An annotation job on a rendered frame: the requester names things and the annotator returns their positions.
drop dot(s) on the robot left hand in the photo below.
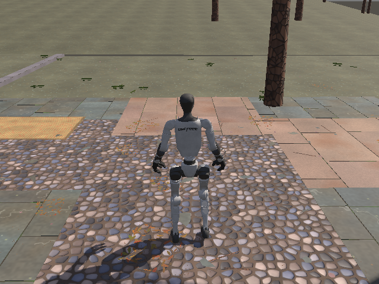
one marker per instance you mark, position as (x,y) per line
(155,165)

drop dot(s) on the robot left upper arm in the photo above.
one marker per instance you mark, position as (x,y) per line
(166,135)

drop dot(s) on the robot head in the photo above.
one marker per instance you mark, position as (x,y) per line
(187,104)

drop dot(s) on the robot left forearm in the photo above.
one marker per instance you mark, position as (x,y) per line
(159,155)

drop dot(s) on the left robot shin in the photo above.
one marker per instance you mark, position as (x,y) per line
(174,216)

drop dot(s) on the robot right forearm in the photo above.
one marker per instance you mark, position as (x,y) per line
(217,154)

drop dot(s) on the robot right hand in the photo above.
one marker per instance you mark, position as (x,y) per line
(219,163)

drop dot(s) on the robot right upper arm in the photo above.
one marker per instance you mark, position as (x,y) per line
(205,123)

